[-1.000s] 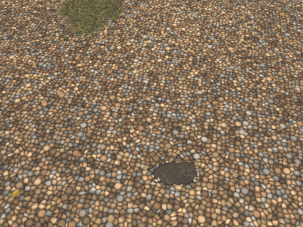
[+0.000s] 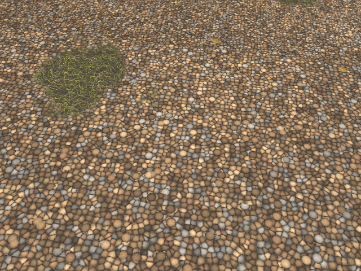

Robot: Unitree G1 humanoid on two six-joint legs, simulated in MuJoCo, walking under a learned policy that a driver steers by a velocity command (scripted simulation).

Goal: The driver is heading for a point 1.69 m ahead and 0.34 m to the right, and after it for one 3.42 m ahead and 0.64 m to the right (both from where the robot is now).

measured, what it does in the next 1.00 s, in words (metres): walks ahead, turning right: right foot, then left foot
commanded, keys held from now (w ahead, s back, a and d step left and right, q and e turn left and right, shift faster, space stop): e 0.50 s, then no key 0.46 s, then q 0.04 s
